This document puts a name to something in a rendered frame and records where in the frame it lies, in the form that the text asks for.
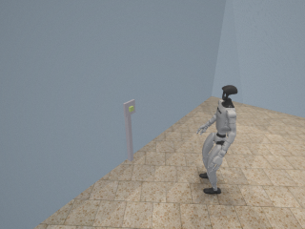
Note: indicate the left robot hand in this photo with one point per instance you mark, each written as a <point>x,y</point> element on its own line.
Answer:
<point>216,160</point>

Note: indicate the humanoid robot torso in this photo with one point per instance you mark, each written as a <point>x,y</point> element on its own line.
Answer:
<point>221,124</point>

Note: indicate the right robot hand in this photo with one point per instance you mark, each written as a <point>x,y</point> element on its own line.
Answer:
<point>203,127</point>

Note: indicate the panel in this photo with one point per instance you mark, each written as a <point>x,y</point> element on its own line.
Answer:
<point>128,126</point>

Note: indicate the robot left shin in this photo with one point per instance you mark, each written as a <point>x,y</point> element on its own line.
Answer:
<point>212,179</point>

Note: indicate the robot right forearm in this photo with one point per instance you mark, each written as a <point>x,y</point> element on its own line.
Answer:
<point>211,121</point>

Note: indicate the left robot upper arm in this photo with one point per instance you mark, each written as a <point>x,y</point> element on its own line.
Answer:
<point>231,116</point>

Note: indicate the robot left forearm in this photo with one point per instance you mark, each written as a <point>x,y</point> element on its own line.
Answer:
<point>227,143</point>

